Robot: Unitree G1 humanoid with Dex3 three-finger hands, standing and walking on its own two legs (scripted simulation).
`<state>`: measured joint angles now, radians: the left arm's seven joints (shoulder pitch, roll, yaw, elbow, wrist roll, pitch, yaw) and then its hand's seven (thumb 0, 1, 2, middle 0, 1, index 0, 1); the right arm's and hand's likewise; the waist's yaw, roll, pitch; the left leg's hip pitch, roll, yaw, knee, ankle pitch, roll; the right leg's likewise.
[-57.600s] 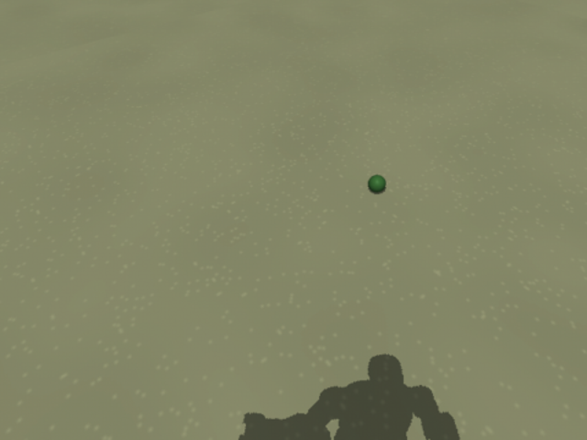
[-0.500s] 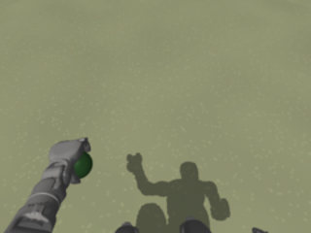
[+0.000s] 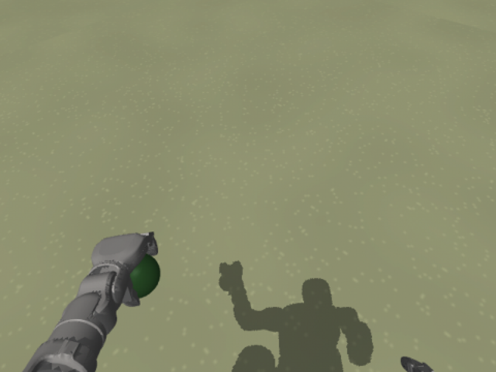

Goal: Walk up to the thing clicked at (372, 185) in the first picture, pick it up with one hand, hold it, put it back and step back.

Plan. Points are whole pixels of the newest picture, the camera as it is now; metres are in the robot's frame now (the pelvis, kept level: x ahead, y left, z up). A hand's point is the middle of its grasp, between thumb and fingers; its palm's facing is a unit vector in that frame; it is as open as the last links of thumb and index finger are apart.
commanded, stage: hold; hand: left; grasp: from above
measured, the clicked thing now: (137, 275) +0.34 +0.23 -0.09
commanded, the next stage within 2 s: crouch in 1.66 s
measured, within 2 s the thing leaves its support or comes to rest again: neither
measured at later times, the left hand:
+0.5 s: hand (130, 269) +0.32 +0.22 -0.02, palm faces -0.44 -0.05 -0.89, open 10.9 cm
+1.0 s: hand (132, 276) +0.30 +0.21 -0.01, palm faces -0.44 -0.06 -0.90, open 11.0 cm
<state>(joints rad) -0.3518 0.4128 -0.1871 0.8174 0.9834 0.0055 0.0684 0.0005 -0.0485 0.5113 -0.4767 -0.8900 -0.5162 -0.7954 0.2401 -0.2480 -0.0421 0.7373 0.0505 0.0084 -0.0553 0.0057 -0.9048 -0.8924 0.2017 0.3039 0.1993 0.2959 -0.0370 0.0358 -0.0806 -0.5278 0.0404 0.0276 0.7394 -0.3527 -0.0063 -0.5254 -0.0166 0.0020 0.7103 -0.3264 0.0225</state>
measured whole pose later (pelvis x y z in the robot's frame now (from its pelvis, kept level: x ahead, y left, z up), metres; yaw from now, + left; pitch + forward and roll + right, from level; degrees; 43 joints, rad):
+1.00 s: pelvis +0.00 -0.01 +0.02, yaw -1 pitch +1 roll +1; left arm -0.27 0.40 -0.22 0.64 0.97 0.02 -0.05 0.00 -0.07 0.59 -0.42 -0.97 -0.47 -0.86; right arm 0.19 -0.25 -0.03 0.69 0.07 0.07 -0.07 0.01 -0.91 -0.89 0.20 0.30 0.20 0.30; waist 0.01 0.05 -0.03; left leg -0.28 0.03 0.05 0.50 -0.25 -0.02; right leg -0.31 -0.02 0.01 0.53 -0.25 0.01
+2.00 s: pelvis +0.00 -0.01 +0.02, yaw +0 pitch +1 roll +0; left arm -0.29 0.40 -0.22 0.72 1.00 -0.02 0.01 -0.01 -0.12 0.67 -0.41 -1.00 -0.47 -0.89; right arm 0.19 -0.24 -0.03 0.69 0.07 0.08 -0.06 0.01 -0.90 -0.90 0.20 0.30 0.20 0.30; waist -0.01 0.03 -0.01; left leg -0.27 0.03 0.04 0.48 -0.23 -0.01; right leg -0.29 -0.02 0.01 0.50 -0.23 0.01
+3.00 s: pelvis -0.07 +0.01 -0.30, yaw -2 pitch +39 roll -6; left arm -0.97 0.68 0.06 1.34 1.24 -0.15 0.30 -0.01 -0.12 0.61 -0.45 -0.99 -0.51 -0.88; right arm 0.19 -0.25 0.01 0.71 -0.09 -0.05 0.07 0.00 -0.91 -0.90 0.20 0.30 0.20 0.30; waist -0.23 0.02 -0.14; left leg -2.04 0.02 -0.08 2.03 -0.67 0.00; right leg -1.98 -0.03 -0.04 1.96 -0.65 0.03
